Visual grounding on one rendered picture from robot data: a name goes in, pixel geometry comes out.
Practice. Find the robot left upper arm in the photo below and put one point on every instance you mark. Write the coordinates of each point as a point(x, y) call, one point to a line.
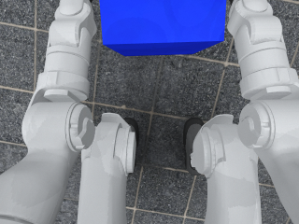
point(32, 191)

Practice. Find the right robot forearm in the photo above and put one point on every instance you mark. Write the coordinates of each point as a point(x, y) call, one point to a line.
point(261, 52)

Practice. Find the left robot forearm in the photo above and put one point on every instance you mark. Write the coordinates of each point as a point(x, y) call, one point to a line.
point(68, 55)

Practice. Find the carton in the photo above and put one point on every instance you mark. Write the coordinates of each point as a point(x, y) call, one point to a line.
point(162, 27)

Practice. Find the robot right upper arm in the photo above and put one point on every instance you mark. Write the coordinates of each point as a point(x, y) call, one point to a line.
point(271, 128)

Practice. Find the robot left thigh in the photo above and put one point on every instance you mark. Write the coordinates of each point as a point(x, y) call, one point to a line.
point(103, 181)

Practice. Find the right robot shin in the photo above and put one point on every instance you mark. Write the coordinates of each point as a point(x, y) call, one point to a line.
point(219, 119)

